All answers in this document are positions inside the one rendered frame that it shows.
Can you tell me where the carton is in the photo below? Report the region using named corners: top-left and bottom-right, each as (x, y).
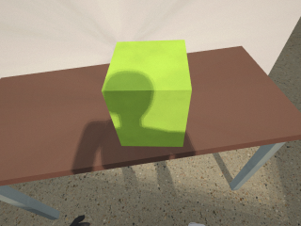
top-left (102, 40), bottom-right (192, 147)

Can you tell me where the left robot hand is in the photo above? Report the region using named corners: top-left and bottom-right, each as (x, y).
top-left (70, 215), bottom-right (90, 226)

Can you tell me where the table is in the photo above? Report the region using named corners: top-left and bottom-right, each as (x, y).
top-left (0, 46), bottom-right (301, 220)

